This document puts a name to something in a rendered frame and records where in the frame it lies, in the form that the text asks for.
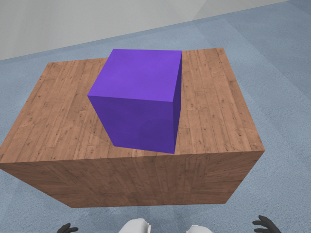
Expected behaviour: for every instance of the carton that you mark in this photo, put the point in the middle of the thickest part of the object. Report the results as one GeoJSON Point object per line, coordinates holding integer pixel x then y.
{"type": "Point", "coordinates": [137, 97]}

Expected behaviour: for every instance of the right robot hand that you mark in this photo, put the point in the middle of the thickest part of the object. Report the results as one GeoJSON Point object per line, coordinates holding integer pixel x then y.
{"type": "Point", "coordinates": [264, 221]}

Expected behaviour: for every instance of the left robot hand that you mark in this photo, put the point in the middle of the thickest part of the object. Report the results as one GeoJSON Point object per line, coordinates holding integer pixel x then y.
{"type": "Point", "coordinates": [66, 229]}

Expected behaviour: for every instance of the left robot thigh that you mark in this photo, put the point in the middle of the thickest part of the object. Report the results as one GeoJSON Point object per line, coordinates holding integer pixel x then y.
{"type": "Point", "coordinates": [136, 226]}

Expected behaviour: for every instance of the pedestal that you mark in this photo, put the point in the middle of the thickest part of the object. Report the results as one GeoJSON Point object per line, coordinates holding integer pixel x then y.
{"type": "Point", "coordinates": [59, 146]}

